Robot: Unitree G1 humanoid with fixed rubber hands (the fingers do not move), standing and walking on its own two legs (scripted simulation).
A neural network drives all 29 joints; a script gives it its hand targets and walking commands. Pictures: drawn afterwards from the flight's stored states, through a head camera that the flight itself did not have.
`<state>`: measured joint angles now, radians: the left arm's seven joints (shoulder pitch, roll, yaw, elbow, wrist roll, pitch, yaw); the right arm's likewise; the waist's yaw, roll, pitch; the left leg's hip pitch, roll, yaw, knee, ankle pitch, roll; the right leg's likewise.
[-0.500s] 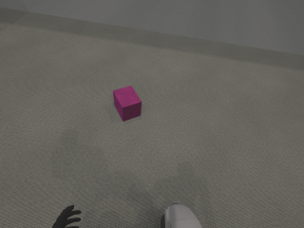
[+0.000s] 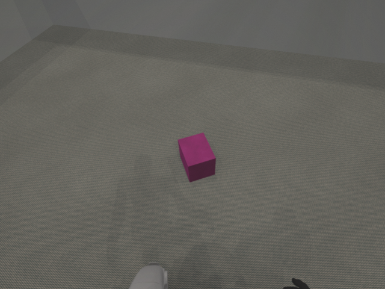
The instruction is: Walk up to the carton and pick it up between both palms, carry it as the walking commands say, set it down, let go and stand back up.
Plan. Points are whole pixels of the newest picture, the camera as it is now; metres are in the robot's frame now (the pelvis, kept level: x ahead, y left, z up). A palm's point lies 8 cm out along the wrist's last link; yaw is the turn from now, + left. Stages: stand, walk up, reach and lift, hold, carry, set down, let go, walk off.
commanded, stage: walk up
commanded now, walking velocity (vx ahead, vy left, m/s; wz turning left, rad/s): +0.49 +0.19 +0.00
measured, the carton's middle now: (196, 157) +0.90 +0.05 -0.70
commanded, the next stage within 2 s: none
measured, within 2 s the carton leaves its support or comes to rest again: neither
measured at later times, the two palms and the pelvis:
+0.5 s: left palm (96, 203) +0.35 +0.31 -0.14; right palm (282, 282) +0.16 -0.17 -0.12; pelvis +0.23 +0.07 +0.00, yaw +0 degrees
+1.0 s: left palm (101, 201) +0.34 +0.28 -0.12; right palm (275, 184) +0.42 -0.21 -0.16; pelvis +0.38 +0.02 +0.00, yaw +1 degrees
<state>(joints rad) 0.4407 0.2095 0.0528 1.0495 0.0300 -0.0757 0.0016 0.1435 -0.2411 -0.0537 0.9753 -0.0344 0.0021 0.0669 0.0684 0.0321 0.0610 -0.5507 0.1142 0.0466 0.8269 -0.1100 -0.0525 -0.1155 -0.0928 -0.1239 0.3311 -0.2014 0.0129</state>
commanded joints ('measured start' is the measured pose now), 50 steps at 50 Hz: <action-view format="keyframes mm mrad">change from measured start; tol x32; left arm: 1 5 151 31 -34 -2 -11 7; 29 -431 35 -3 -114 -22 81 -50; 50 -111 126 14 -2 10 21 12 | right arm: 1 -87 -3 7 -76 3 -9 12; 11 377 -302 -68 22 -3 -80 -53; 50 122 8 -2 61 8 22 -34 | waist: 1 -9 -194 64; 6 -31 -243 17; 10 -213 323 -187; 31 -99 220 14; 35 13 -365 -297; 50 -61 -253 -6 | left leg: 1 9 2 19 -145 38 -15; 8 432 -50 120 -362 -81 7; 11 780 444 -659 -660 -329 162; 22 471 192 -68 -596 427 135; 31 485 113 59 -513 278 129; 36 83 -22 -47 337 -506 37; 50 111 -14 -10 -23 -107 -4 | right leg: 1 -41 -226 155 -223 -49 -95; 7 -84 -183 84 -84 -71 -104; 12 -569 -27 175 926 -263 -27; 33 35 33 -39 106 119 -16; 35 319 -406 484 -13 364 -166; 50 -167 -210 148 -200 -140 -87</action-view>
